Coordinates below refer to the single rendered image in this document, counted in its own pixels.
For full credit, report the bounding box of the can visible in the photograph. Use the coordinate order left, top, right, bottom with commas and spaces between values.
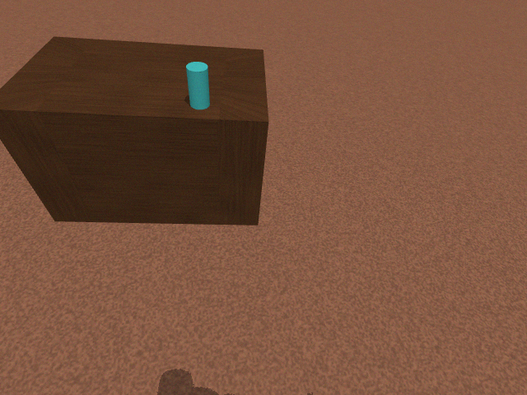
186, 62, 210, 109

